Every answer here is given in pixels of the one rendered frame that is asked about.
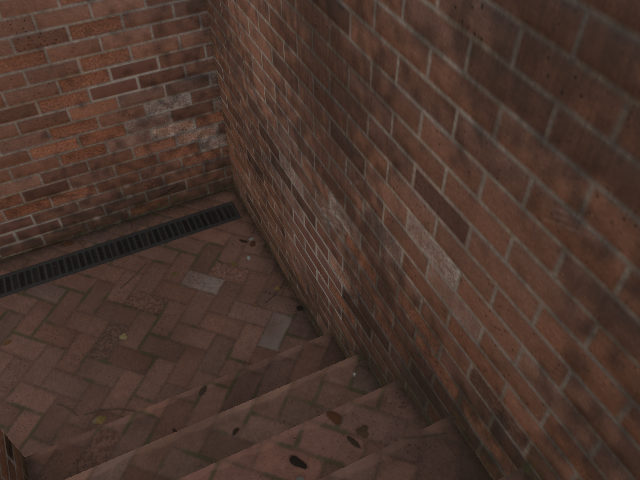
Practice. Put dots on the stairs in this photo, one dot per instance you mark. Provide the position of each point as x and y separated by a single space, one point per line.
308 413

